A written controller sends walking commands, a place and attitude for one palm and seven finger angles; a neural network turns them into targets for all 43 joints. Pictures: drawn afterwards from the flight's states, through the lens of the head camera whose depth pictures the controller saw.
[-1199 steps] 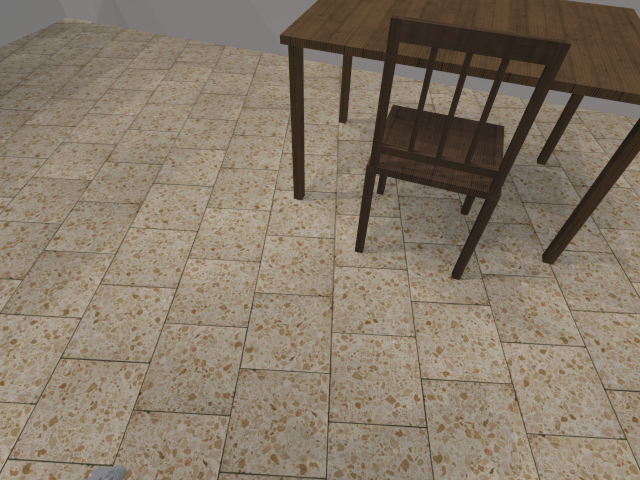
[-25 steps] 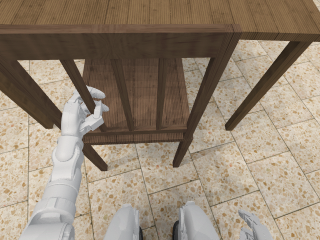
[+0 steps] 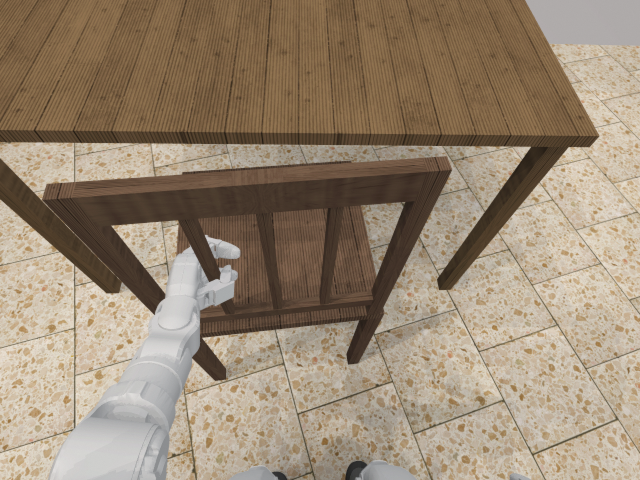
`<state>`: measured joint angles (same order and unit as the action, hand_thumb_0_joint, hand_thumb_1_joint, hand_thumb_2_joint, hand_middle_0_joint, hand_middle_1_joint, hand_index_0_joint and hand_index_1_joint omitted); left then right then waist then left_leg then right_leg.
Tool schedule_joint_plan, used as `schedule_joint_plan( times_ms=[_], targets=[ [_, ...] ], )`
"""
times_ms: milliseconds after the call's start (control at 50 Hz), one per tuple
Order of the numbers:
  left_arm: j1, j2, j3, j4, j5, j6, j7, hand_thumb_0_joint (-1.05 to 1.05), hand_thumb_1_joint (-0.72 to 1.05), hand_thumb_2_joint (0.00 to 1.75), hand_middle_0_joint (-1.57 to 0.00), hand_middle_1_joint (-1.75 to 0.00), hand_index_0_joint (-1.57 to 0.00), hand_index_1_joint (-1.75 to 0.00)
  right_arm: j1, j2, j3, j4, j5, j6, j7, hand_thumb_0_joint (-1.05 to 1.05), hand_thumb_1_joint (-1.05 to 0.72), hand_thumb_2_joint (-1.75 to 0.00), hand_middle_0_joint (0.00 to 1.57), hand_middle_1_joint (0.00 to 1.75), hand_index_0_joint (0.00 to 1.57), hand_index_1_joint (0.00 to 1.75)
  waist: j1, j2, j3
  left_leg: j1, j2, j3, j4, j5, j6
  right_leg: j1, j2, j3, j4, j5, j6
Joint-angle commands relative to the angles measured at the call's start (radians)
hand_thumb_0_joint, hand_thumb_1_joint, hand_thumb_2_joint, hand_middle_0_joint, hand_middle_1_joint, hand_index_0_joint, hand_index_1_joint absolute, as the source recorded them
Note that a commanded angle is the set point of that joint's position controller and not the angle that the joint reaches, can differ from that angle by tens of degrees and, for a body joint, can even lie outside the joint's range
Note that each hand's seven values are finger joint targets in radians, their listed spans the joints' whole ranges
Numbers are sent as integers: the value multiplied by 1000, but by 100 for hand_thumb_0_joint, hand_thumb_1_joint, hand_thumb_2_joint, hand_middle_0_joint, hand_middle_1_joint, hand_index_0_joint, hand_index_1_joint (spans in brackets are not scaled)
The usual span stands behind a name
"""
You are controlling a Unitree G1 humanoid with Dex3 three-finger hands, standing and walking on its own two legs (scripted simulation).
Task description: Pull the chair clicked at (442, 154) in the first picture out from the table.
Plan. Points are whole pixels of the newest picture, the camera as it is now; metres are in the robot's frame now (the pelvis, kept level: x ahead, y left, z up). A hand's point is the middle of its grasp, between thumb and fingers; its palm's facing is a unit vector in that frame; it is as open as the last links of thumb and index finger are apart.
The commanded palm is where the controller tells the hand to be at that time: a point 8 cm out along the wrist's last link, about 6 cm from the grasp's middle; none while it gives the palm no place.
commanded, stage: step backward, pulling the chair out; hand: left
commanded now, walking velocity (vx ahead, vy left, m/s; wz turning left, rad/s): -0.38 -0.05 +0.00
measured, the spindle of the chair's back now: (271, 267) +0.41 +0.07 -0.07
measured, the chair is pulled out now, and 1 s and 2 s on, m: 0.05 0.20 0.38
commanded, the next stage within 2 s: none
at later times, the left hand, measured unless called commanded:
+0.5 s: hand (234, 357) +0.27 +0.11 -0.07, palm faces +0.01 -0.99 -0.16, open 4.9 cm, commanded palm +0.28 +0.16 -0.06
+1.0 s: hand (222, 399) +0.22 +0.12 -0.07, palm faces +0.07 -0.98 -0.21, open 5.0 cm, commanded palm +0.22 +0.17 -0.07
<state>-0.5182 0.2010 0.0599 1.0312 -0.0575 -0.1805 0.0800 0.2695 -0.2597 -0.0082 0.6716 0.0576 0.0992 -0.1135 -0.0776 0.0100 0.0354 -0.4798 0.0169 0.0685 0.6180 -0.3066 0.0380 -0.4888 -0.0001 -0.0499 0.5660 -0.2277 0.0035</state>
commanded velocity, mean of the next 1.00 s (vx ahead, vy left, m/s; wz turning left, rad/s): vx -0.38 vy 0.01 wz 0.04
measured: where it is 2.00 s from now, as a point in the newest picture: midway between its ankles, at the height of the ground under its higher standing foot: outside the picture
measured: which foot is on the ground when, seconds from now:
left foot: down 0.00-0.86, up 0.88-1.00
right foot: down 0.00-0.58, up 0.60-0.72, down 0.74-1.00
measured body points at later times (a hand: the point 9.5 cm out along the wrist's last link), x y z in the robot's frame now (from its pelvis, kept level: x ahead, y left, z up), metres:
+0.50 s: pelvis -0.07 -0.01 +0.00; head +0.00 -0.02 +0.44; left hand +0.27 +0.16 -0.05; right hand +0.02 -0.28 -0.13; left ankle -0.01 +0.09 -0.72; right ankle +0.02 -0.12 -0.73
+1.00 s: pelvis -0.14 -0.02 +0.00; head -0.06 -0.03 +0.44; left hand +0.21 +0.17 -0.05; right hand -0.05 -0.30 -0.13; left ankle -0.10 +0.12 -0.71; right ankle -0.07 -0.16 -0.73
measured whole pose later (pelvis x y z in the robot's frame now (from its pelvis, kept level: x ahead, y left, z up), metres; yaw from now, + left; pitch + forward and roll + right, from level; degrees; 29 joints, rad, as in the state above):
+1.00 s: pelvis -0.14 -0.02 +0.00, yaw -1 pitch +2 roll +2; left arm -0.46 0.20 0.10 1.02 -0.04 -0.19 0.11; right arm 0.17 -0.27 0.01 0.78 0.04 -0.04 -0.11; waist -0.06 -0.01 0.15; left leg -0.44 -0.02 -0.03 0.74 -0.41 -0.05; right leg -0.44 -0.08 -0.02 0.62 -0.21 0.02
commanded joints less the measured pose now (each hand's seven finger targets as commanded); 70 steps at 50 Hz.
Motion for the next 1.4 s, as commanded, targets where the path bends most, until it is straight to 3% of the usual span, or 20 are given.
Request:
schedule_joint_plan(
  times_ms=[0,240,420,480,580,640,720,780,820,840,880,960,1000,1040,1060,1100,1140,1220,1300,1380],
  targets=[
    [-250,163,-17,-206,40,-64,11,0,90,90,-50,-145,-50,-145,51,-142,-51,-72,0,-24,-14,0,-90,-90,20,30,20,30,23,124,-450,293,188,-183,-74,665,-38,262,-132,131,-1,522,-37],
    [-247,179,-27,-236,29,-78,21,0,90,90,-50,-145,-50,-145,-16,-136,-45,-73,7,-44,-25,0,-90,-90,20,30,20,30,36,81,-370,212,175,-149,-133,273,-19,228,-135,160,-15,272,-39],
    [-285,202,-30,-172,41,-105,48,0,90,90,-50,-145,-50,-145,14,-136,-41,-3,16,-124,-20,0,-90,-90,20,30,20,30,29,-105,-330,258,23,-107,14,-66,-44,111,-298,308,-271,5,-93],
    [-287,181,-42,-186,42,-115,48,0,90,90,-50,-145,-50,-145,-3,-150,-35,-10,18,-145,-27,0,-90,-90,20,30,20,30,32,-57,-334,244,84,-162,-121,20,-18,117,-186,188,-161,-18,-43],
    [-351,134,-58,-233,27,-110,47,0,90,90,-50,-145,-50,-145,-67,-150,-17,-46,5,-151,-29,0,-90,-90,20,30,20,30,59,180,-276,149,321,-385,-353,-183,76,73,-50,86,271,-189,-22],
    [-353,142,-38,-221,36,-110,48,0,90,90,-50,-145,-50,-145,-53,-133,-17,-21,-17,-162,-29,0,-90,-90,20,30,20,30,57,103,-285,249,325,-328,-237,167,96,94,-58,88,207,-223,-20],
    [-300,161,-17,-186,54,-114,35,0,90,90,-50,-145,-50,-145,-29,-147,-27,3,-24,-182,-21,0,-90,-90,20,30,20,30,54,182,-285,279,269,-271,-158,198,53,171,-47,67,-3,-71,-24],
    [-308,217,20,-194,59,-115,34,0,90,90,-50,-145,-50,-145,-56,-141,-43,-11,-22,-180,-22,0,-90,-90,20,30,20,30,57,74,-298,140,191,-180,-91,14,-1,217,-124,137,-35,-21,-50],
    [-286,295,56,-175,61,-119,50,0,90,90,-50,-145,-50,-145,-28,-134,-48,-7,-14,-172,-22,0,-90,-90,20,30,20,30,38,-105,-283,160,42,-89,145,-183,-65,93,-316,362,-208,-103,-131],
    [-266,285,45,-173,62,-112,55,0,90,90,-50,-145,-50,-145,-42,-126,-44,6,-15,-170,-20,0,-90,-90,20,30,20,30,56,-131,-303,170,5,-96,272,-138,-83,100,-405,408,-250,-6,-172],
    [-274,284,57,-206,62,-89,53,0,90,90,-50,-145,-50,-145,-74,-113,-25,11,-21,-176,-10,0,-90,-90,20,30,20,30,64,-117,-333,49,-2,-171,300,-182,-83,296,-433,367,-153,458,-200],
    [-263,263,54,-224,50,-42,52,0,90,90,-50,-145,-50,-145,-51,-131,-22,25,-6,-157,-14,0,-90,-90,20,30,20,30,39,-173,-365,125,11,-159,-8,-31,-83,400,-365,230,-18,678,-118],
    [-251,239,31,-234,44,-27,51,0,90,90,-50,-145,-50,-145,-62,-157,-37,-1,-5,-144,-23,0,-90,-90,20,30,20,30,47,-102,-318,196,97,-193,-159,294,-42,308,-240,142,17,481,-39],
    [-258,190,8,-244,44,-41,38,0,90,90,-50,-145,-50,-145,-26,-165,-55,-14,-13,-127,-13,0,-90,-90,20,30,20,30,56,-64,-328,235,165,-190,-148,368,-12,277,-143,103,-16,242,6],
    [-296,158,-27,-317,49,-57,29,0,90,90,-50,-145,-50,-145,-59,-146,-46,-47,-18,-122,-7,0,-90,-90,20,30,20,30,49,112,-354,205,188,-221,-181,329,-1,294,-124,72,76,174,6],
    [-278,161,-9,-326,60,-65,31,0,90,90,-50,-145,-50,-145,-81,-147,-53,-63,-29,-106,-3,0,-90,-90,20,30,20,30,61,286,-335,139,236,-272,-197,351,39,267,-73,51,194,7,1],
    [-246,139,-13,-303,64,-75,32,0,90,90,-50,-145,-50,-145,-55,-140,-55,-54,-29,-115,11,0,-90,-90,20,30,20,30,70,234,-311,173,250,-280,-125,468,49,235,-60,59,139,-17,-15],
    [-273,221,22,-296,79,-105,30,0,90,90,-50,-145,-50,-145,-7,-142,-71,-39,-23,-114,-1,0,-90,-90,20,30,20,30,23,-8,-422,220,150,-156,-1,467,-51,340,-165,140,9,505,-50],
    [-218,277,44,-253,66,-110,34,0,90,90,-50,-145,-50,-145,-35,-124,-58,-36,-18,-118,-7,0,-90,-90,20,30,20,30,37,-118,-342,220,8,-90,127,-95,-76,147,-319,260,-225,64,-112],
    [-228,224,20,-248,69,-106,39,0,90,90,-50,-145,-50,-145,-43,-121,-27,-28,-25,-133,-14,0,-90,-90,20,30,20,30,32,-113,-294,255,50,-144,-61,-74,-38,65,-215,127,-161,-142,-46]
  ],
)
